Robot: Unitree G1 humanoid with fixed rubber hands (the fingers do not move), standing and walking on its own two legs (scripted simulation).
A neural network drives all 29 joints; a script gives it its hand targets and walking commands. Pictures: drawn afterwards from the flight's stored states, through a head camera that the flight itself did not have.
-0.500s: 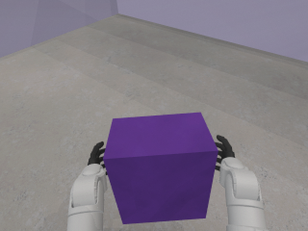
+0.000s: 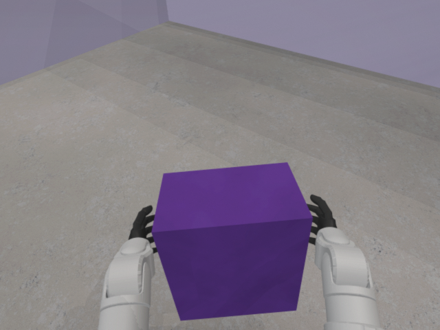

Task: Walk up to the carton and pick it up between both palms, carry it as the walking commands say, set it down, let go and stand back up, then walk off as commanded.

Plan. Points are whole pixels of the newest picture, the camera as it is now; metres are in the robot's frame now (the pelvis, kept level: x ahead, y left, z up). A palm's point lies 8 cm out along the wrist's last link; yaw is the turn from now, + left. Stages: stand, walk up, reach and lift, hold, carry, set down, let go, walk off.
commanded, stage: hold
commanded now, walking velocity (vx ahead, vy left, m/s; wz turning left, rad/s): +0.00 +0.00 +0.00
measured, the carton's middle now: (232, 244) +0.31 -0.01 -0.05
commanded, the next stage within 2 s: set down in 0.50 s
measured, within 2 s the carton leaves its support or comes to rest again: neither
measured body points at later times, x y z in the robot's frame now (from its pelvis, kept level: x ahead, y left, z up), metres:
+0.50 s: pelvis -0.03 +0.00 +0.01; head -0.08 +0.00 +0.45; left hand +0.27 +0.15 +0.05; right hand +0.27 -0.19 +0.05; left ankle +0.04 +0.10 -0.73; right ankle +0.01 -0.10 -0.74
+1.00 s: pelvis +0.04 +0.00 +0.01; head +0.03 +0.00 +0.46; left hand +0.33 +0.18 +0.00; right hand +0.34 -0.17 +0.00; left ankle +0.04 +0.10 -0.73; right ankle +0.01 -0.10 -0.73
